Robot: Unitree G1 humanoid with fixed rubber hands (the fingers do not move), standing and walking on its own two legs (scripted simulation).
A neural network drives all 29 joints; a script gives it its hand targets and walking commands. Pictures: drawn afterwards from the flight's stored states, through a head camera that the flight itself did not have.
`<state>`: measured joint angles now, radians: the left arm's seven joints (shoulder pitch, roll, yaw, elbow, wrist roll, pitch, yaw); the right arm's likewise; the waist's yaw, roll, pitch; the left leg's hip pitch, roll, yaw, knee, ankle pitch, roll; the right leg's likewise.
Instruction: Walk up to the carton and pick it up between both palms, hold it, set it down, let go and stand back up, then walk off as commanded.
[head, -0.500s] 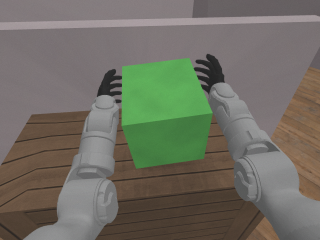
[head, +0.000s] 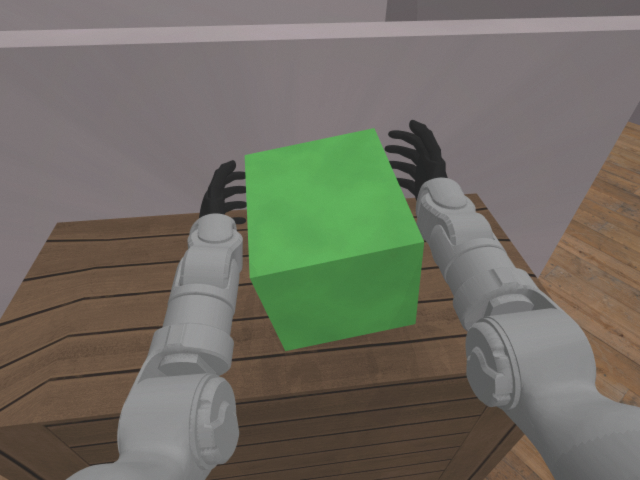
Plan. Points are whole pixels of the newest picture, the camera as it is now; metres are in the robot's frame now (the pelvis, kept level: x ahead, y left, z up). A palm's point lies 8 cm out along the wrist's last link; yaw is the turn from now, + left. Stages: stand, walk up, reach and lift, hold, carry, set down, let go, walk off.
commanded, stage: set down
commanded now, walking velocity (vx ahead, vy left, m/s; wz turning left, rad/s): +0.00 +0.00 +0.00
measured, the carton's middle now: (329, 239) +0.40 -0.01 +0.12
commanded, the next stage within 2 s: none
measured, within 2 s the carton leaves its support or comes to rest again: neither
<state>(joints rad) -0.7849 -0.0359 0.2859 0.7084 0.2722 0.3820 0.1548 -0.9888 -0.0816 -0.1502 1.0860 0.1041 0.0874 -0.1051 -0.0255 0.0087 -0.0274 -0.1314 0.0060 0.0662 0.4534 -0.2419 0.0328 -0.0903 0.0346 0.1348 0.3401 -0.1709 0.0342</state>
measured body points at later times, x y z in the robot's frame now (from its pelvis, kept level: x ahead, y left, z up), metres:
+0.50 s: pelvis +0.01 +0.00 +0.00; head -0.03 +0.01 +0.45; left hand +0.41 +0.14 +0.14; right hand +0.43 -0.14 +0.17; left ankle +0.01 +0.08 -0.74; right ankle +0.02 -0.15 -0.74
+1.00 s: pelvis +0.01 +0.00 +0.00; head -0.03 +0.01 +0.45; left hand +0.41 +0.14 +0.13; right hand +0.43 -0.13 +0.15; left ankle +0.01 +0.08 -0.74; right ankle +0.02 -0.15 -0.74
